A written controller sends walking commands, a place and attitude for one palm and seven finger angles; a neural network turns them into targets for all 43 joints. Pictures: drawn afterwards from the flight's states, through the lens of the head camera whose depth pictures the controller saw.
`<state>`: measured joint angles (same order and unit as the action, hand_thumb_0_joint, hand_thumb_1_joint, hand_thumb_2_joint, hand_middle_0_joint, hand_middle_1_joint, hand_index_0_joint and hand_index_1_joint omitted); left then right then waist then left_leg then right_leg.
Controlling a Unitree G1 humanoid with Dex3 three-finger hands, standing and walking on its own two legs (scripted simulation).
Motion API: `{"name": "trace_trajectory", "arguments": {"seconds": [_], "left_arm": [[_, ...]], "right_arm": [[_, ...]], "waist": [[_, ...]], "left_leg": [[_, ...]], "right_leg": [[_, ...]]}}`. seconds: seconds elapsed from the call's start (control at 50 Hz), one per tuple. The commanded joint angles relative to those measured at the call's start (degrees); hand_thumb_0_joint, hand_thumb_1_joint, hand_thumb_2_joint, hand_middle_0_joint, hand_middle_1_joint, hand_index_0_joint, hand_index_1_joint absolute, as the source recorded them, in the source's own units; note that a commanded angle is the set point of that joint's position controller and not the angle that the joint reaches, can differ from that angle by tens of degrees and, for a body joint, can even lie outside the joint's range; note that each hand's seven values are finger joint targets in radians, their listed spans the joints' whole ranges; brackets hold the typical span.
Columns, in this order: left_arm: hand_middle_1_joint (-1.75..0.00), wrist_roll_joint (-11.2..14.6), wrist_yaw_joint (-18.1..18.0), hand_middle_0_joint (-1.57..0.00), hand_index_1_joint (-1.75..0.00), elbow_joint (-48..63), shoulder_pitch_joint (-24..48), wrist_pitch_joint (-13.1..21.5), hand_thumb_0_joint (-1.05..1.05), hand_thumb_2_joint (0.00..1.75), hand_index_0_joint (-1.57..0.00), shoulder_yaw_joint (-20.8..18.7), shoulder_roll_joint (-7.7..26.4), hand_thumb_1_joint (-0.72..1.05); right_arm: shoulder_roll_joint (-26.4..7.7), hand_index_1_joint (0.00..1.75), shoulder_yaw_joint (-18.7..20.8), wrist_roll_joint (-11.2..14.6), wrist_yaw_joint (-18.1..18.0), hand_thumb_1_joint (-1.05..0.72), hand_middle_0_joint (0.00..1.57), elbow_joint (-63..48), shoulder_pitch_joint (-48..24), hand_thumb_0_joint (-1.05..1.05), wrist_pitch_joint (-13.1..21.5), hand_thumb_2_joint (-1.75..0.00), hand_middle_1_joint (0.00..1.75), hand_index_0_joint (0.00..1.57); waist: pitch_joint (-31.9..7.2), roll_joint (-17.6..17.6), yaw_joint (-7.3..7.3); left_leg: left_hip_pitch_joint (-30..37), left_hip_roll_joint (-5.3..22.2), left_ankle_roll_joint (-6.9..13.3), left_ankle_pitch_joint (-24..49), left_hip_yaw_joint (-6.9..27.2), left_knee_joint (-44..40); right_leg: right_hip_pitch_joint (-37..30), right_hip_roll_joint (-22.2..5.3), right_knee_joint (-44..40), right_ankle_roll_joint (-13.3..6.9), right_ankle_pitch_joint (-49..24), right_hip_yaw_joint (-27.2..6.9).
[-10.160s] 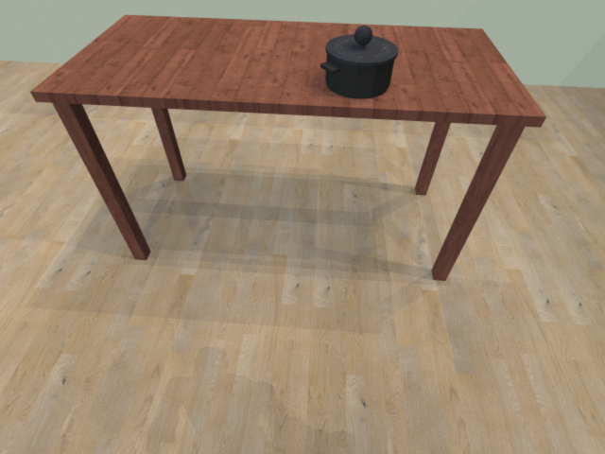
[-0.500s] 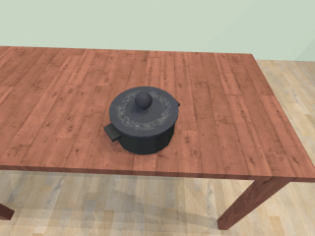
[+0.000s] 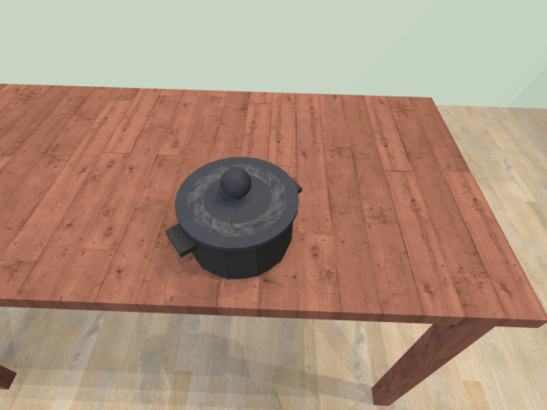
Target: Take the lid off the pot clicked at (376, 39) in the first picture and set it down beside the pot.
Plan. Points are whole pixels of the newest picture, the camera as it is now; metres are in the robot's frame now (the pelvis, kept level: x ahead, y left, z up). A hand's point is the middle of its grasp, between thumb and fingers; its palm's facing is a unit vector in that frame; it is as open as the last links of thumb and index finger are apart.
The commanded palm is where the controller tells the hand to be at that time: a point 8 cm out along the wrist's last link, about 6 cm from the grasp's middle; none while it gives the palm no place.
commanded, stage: come to a stop and stand still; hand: left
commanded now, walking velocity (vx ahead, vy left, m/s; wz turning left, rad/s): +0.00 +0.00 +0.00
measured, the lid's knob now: (236, 182) +0.41 +0.09 +0.13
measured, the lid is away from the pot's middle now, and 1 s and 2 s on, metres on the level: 0.00 0.00 0.00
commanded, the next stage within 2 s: look again from close up in 0.04 s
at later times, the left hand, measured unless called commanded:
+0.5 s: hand out of the picture -0.03 +0.13 -0.18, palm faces +0.03 -0.99 -0.14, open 7.4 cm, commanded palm none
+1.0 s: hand out of the picture -0.03 +0.14 -0.18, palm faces +0.03 -0.99 -0.12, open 7.4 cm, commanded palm none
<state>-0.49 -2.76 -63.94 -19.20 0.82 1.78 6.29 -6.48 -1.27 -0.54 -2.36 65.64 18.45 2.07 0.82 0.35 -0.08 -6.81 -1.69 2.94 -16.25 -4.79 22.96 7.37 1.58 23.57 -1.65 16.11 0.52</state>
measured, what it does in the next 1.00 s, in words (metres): stands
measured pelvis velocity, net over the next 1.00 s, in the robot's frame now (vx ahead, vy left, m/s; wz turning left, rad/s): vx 0.00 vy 0.00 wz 0.00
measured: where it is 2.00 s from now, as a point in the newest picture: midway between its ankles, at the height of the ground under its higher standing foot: outside the picture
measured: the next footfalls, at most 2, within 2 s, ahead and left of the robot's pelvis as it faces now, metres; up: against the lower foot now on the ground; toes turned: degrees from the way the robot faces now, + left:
none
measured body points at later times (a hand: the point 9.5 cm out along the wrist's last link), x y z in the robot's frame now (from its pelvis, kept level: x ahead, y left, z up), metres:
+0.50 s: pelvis +0.00 -0.01 +0.00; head +0.02 +0.00 +0.45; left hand -0.03 +0.19 -0.16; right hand -0.03 -0.20 -0.16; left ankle -0.04 +0.08 -0.74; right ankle -0.04 -0.10 -0.74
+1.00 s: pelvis +0.00 +0.00 +0.00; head +0.02 +0.01 +0.45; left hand -0.03 +0.19 -0.17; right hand -0.03 -0.20 -0.16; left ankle -0.04 +0.08 -0.74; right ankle -0.04 -0.10 -0.74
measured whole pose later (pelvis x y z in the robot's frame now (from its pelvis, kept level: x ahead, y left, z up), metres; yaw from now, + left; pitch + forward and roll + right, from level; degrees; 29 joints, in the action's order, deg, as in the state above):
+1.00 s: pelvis +0.00 +0.00 +0.00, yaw +0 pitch +0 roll -1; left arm -0.2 -2.9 -63.7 -20.7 1.5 1.9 5.4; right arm -4.6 -1.5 -0.3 -2.8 66.8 19.2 2.6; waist 0.6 -1.0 -0.1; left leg -7.0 -1.1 2.8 -16.7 -4.6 23.3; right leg 6.7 2.2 21.9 -1.7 15.6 0.7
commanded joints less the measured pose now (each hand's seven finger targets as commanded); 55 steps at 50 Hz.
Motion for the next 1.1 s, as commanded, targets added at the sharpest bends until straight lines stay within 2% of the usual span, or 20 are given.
{"name": "trace_trajectory", "arguments": {"seconds": [0.0, 0.02, 0.1, 0.12, 0.2, 0.22, 0.32, 0.4, 0.42, 0.52, 0.56, 0.6, 0.62, 0.8, 0.84, 0.9, 0.92, 0.94, 1.02, 1.08], "left_arm": [[-0.30, 0.23, -0.35, -0.20, -0.30, 0.57, -5.67, 0.99, 0.00, 0.90, -0.20, -0.71, 4.47, 0.90], [-0.30, 0.29, -0.30, -0.20, -0.30, 0.71, -5.69, 0.96, 0.00, 0.90, -0.20, -0.69, 4.63, 0.90], [-0.30, 0.25, -0.40, -0.20, -0.30, 0.70, -5.93, 1.08, 0.00, 0.90, -0.20, -0.80, 4.35, 0.90], [-0.30, 0.32, -0.35, -0.20, -0.30, 0.67, -6.00, 1.04, 0.00, 0.90, -0.20, -0.80, 4.45, 0.90], [-0.30, 0.25, -0.41, -0.20, -0.30, 0.41, -6.17, 1.03, 0.00, 0.90, -0.20, -0.69, 3.93, 0.90], [-0.30, 0.27, -0.35, -0.20, -0.30, 0.59, -6.25, 1.00, 0.00, 0.90, -0.20, -0.75, 4.06, 0.90], [-0.30, 0.32, -0.36, -0.20, -0.30, 0.49, -6.65, 1.08, 0.00, 0.90, -0.20, -0.71, 3.87, 0.90], [-0.30, 0.27, -0.41, -0.20, -0.30, 0.47, -6.79, 1.14, 0.00, 0.90, -0.20, -0.67, 3.61, 0.90], [-0.30, 0.36, -0.35, -0.20, -0.30, 0.46, -7.01, 1.15, 0.00, 0.90, -0.20, -0.68, 3.83, 0.90], [-0.30, 0.38, -0.36, -0.20, -0.30, 0.48, -7.18, 1.20, 0.00, 0.90, -0.20, -0.62, 3.59, 0.90], [-0.30, 0.29, -0.42, -0.20, -0.30, 0.46, -7.31, 1.22, 0.00, 0.90, -0.20, -0.68, 3.39, 0.90], [-0.30, 0.34, -0.44, -0.20, -0.30, 0.39, -7.48, 1.31, 0.00, 0.90, -0.20, -0.63, 3.31, 0.90], [-0.30, 0.41, -0.41, -0.20, -0.30, 0.56, -7.51, 1.29, 0.00, 0.90, -0.20, -0.65, 3.57, 0.90], [-0.30, 0.43, -0.45, -0.20, -0.30, 0.51, -7.90, 1.40, 0.00, 0.90, -0.20, -0.59, 3.28, 0.90], [-0.30, 0.40, -0.45, -0.20, -0.30, 0.57, -7.87, 1.28, 0.00, 0.90, -0.20, -0.61, 3.18, 0.90], [-0.30, 0.40, -0.47, -0.20, -0.30, 0.56, -8.01, 1.35, 0.00, 0.90, -0.20, -0.58, 3.00, 0.90], [-0.30, 0.44, -0.44, -0.20, -0.30, 0.54, -7.98, 1.29, 0.00, 0.90, -0.20, -0.59, 3.19, 0.90], [-0.30, 0.39, -0.47, -0.20, -0.30, 0.46, -8.12, 1.24, 0.00, 0.90, -0.20, -0.53, 2.87, 0.90], [-0.30, 0.47, -0.50, -0.20, -0.30, 0.87, -7.80, 0.90, 0.00, 0.90, -0.20, -0.67, 3.30, 0.90], [-0.30, 0.44, -0.67, -0.20, -0.30, 1.40, -7.74, 0.32, 0.00, 0.90, -0.20, -1.13, 3.51, 0.90]], "right_arm": [[-4.58, 0.30, 0.88, 0.33, -0.32, -0.90, 0.20, -0.26, 5.28, 0.00, 0.51, -0.90, 0.30, 0.20], [-4.50, 0.30, 0.97, 0.34, -0.32, -0.90, 0.20, -0.27, 5.24, 0.00, 0.46, -0.90, 0.30, 0.20], [-4.07, 0.30, 0.84, 0.31, -0.44, -0.90, 0.20, 0.04, 5.78, 0.00, 0.66, -0.90, 0.30, 0.20], [-4.01, 0.30, 0.85, 0.34, -0.44, -0.90, 0.20, 0.19, 5.45, 0.00, 0.61, -0.90, 0.30, 0.20], [-3.88, 0.30, 0.72, 0.37, -0.51, -0.90, 0.20, 0.35, 5.89, 0.00, 0.61, -0.90, 0.30, 0.20], [-3.75, 0.30, 0.76, 0.39, -0.48, -0.90, 0.20, 0.38, 5.78, 0.00, 0.57, -0.90, 0.30, 0.20], [-3.52, 0.30, 0.71, 0.39, -0.50, -0.90, 0.20, 0.52, 6.02, 0.00, 0.62, -0.90, 0.30, 0.20], [-3.33, 0.30, 0.65, 0.39, -0.53, -0.90, 0.20, 0.51, 6.19, 0.00, 0.66, -0.90, 0.30, 0.20], [-3.33, 0.30, 0.68, 0.42, -0.52, -0.90, 0.20, 0.55, 5.93, 0.00, 0.63, -0.90, 0.30, 0.20], [-3.19, 0.30, 0.67, 0.43, -0.53, -0.90, 0.20, 0.80, 6.09, 0.00, 0.61, -0.90, 0.30, 0.20], [-3.05, 0.30, 0.67, 0.43, -0.52, -0.90, 0.20, 0.74, 6.09, 0.00, 0.69, -0.90, 0.30, 0.20], [-3.01, 0.30, 0.60, 0.42, -0.56, -0.90, 0.20, 0.80, 6.34, 0.00, 0.70, -0.90, 0.30, 0.20], [-2.89, 0.30, 0.70, 0.44, -0.54, -0.90, 0.20, 0.82, 6.19, 0.00, 0.64, -0.90, 0.30, 0.20], [-2.82, 0.30, 0.62, 0.46, -0.65, -0.90, 0.20, 0.93, 6.52, 0.00, 0.82, -0.90, 0.30, 0.20], [-2.75, 0.30, 0.65, 0.50, -0.66, -0.90, 0.20, 0.91, 6.55, 0.00, 0.75, -0.90, 0.30, 0.20], [-2.66, 0.30, 0.52, 0.49, -0.72, -0.90, 0.20, 1.09, 6.97, 0.00, 0.89, -0.90, 0.30, 0.20], [-2.50, 0.30, 0.57, 0.54, -0.68, -0.90, 0.20, 1.10, 6.75, 0.00, 0.83, -0.90, 0.30, 0.20], [-2.67, 0.30, 0.59, 0.52, -0.68, -0.90, 0.20, 1.01, 6.68, 0.00, 0.80, -0.90, 0.30, 0.20], [-2.67, 0.30, 0.73, 0.68, -0.84, -0.90, 0.20, 0.74, 6.14, 0.00, 0.87, -0.90, 0.30, 0.20], [-2.96, 0.30, 0.97, 0.79, -1.10, -0.90, 0.20, 0.25, 5.75, 0.00, 0.79, -0.90, 0.30, 0.20]], "waist": [[3.47, -1.52, -0.04], [3.86, -2.27, 0.07], [2.65, 0.53, -0.10], [3.44, -0.88, 0.08], [4.01, -0.20, -0.10], [4.37, -1.22, 0.04], [4.21, -1.24, 0.09], [3.95, 0.26, -0.03], [4.34, -1.23, 0.11], [4.43, -1.74, 0.06], [4.35, -0.53, 0.00], [3.64, -0.32, -0.03], [3.86, -1.77, 0.08], [3.00, -0.25, -0.04], [4.23, -0.60, -0.02], [3.33, 0.09, -0.06], [4.51, -1.62, 0.06], [4.60, -0.77, 0.03], [4.83, -1.95, 0.05], [3.52, 0.17, -0.02]], "left_leg": [[-0.06, 8.53, 0.00, 15.43, 7.18, -3.53], [-0.74, 8.55, 0.09, 14.63, 7.23, -3.39], [0.31, 8.54, -0.06, 16.75, 7.02, -3.35], [-0.32, 8.68, 0.01, 16.06, 7.01, -3.20], [-0.27, 8.66, -0.05, 15.67, 6.94, -3.63], [-0.93, 8.71, 0.02, 14.82, 6.98, -3.46], [-0.95, 8.68, 0.03, 14.38, 6.86, -3.38], [-0.65, 8.57, -0.09, 14.88, 6.70, -3.46], [-1.02, 8.64, 0.05, 14.22, 6.79, -3.33], [-1.44, 8.58, -0.04, 13.50, 6.74, -3.28], [-1.32, 8.48, -0.13, 13.96, 6.61, -3.38], [-0.89, 8.54, -0.10, 14.72, 6.60, -3.14], [-1.35, 8.52, 0.00, 13.86, 6.76, -2.96], [-0.55, 8.55, -0.04, 16.04, 6.85, -2.88], [-1.52, 8.50, 0.00, 14.95, 6.97, -2.95], [-0.79, 8.61, 0.18, 16.71, 7.09, -3.01], [-1.67, 8.61, 0.29, 15.67, 7.29, -3.07], [-1.72, 8.55, 0.20, 15.08, 7.13, -3.09], [-1.21, 9.41, 0.42, 21.18, 7.78, -3.09], [0.22, 9.98, 0.47, 26.34, 7.95, -2.38]], "right_leg": [[2.81, -8.13, -3.34, -1.87, -16.81, -6.43], [2.56, -7.97, -3.66, -1.87, -16.60, -6.37], [2.19, -8.07, -3.24, -2.02, -17.66, -6.55], [2.28, -7.92, -3.54, -1.90, -17.43, -6.32], [2.77, -8.00, -3.59, -1.88, -16.82, -6.53], [2.47, -7.78, -3.97, -1.83, -16.40, -6.33], [2.34, -7.81, -4.17, -1.78, -16.60, -6.56], [2.53, -7.99, -3.90, -1.82, -17.11, -6.82], [2.30, -7.79, -4.28, -1.77, -17.09, -6.78], [2.05, -7.77, -4.38, -1.71, -17.17, -6.79], [2.25, -7.97, -4.11, -1.72, -17.62, -7.03], [1.89, -8.03, -4.07, -1.66, -18.41, -6.88], [1.57, -7.81, -4.42, -1.55, -18.12, -6.81], [1.41, -8.09, -3.90, -1.53, -19.50, -6.73], [1.77, -8.05, -4.29, -1.39, -18.11, -6.60], [1.46, -8.01, -4.05, -1.48, -18.47, -6.51], [1.69, -7.87, -4.42, -1.25, -17.80, -6.15], [2.02, -7.95, -4.40, -1.24, -17.16, -6.45], [2.56, -7.66, -3.50, -0.80, -18.86, -5.66], [3.33, -7.76, -2.25, -0.38, -18.69, -5.65]]}}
